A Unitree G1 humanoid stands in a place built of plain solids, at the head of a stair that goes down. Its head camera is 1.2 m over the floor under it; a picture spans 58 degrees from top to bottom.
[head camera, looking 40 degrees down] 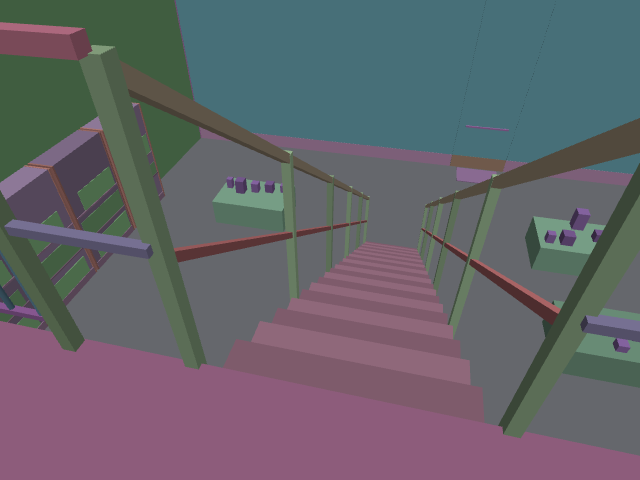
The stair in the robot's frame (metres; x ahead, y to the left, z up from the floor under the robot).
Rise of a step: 0.17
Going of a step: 0.23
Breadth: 0.92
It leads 13 degrees to the right of straight ahead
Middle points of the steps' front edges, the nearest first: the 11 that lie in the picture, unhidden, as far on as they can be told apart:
0.71 -0.07 0.00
0.93 -0.12 -0.17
1.16 -0.18 -0.34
1.39 -0.23 -0.51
1.62 -0.28 -0.68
1.84 -0.33 -0.84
2.07 -0.39 -1.01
2.30 -0.44 -1.18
2.52 -0.49 -1.35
2.75 -0.55 -1.52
2.98 -0.60 -1.69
